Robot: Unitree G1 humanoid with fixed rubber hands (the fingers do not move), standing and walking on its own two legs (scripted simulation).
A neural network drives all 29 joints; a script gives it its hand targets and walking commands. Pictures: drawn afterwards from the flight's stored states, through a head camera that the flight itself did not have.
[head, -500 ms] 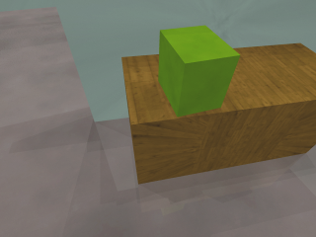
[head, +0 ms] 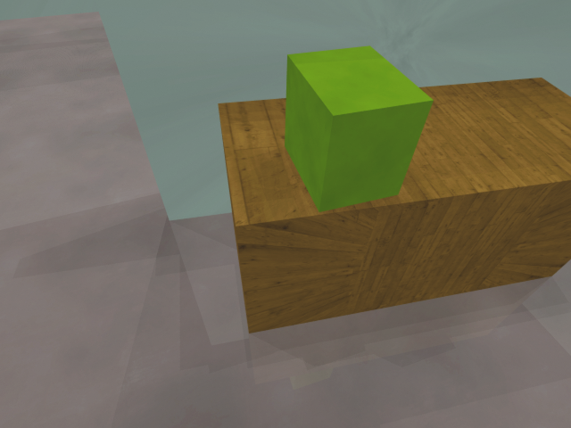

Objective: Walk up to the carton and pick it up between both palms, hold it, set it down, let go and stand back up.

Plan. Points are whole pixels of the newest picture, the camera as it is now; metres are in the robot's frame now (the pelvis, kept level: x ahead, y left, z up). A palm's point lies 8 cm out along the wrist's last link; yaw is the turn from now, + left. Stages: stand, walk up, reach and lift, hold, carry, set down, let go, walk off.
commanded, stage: walk up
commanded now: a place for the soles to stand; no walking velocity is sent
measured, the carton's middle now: (345, 127) +0.82 -0.14 -0.02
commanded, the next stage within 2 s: none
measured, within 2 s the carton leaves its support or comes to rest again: neither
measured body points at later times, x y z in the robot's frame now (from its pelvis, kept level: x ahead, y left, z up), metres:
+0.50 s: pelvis +0.10 -0.12 -0.03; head +0.10 -0.11 +0.42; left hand +0.15 +0.20 -0.14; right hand +0.19 -0.46 -0.11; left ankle +0.10 -0.01 -0.70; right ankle +0.12 -0.24 -0.75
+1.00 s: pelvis +0.21 -0.24 -0.05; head +0.23 -0.22 +0.40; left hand +0.30 +0.12 -0.14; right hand +0.29 -0.59 -0.12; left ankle +0.18 -0.04 -0.74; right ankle +0.31 -0.38 -0.75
